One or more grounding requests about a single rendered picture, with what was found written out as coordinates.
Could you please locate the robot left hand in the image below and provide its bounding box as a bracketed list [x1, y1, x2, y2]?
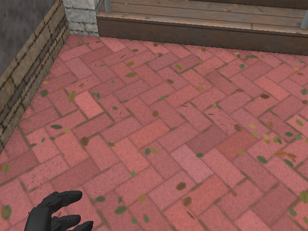
[24, 191, 93, 231]

